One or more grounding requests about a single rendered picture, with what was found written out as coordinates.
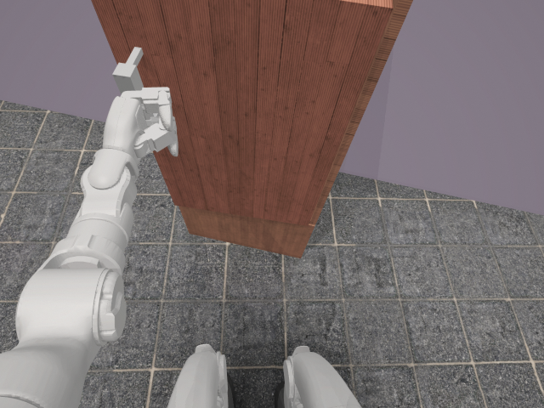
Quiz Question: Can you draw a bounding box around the left robot upper arm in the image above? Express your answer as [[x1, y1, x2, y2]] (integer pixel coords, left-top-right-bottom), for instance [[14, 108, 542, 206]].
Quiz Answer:
[[0, 268, 127, 408]]

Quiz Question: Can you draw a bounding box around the left robot forearm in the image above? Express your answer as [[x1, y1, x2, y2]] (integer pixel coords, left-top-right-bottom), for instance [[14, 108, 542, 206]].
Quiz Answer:
[[15, 149, 139, 341]]

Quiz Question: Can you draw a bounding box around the cupboard door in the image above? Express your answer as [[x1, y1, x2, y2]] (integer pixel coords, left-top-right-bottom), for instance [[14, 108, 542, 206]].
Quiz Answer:
[[91, 0, 393, 226]]

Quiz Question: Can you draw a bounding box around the handle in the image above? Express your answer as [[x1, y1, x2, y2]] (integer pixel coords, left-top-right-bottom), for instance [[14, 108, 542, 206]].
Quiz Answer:
[[112, 47, 159, 120]]

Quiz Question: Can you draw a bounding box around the robot right shin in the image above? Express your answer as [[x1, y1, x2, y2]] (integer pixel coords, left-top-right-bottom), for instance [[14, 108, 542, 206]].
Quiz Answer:
[[284, 346, 310, 408]]

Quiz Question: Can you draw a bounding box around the right robot thigh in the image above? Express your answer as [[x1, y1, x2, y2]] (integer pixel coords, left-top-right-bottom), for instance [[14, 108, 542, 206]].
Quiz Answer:
[[283, 352, 361, 408]]

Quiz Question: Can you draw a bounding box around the robot left hand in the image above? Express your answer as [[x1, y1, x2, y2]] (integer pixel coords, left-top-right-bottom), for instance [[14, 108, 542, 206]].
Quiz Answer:
[[102, 87, 179, 166]]

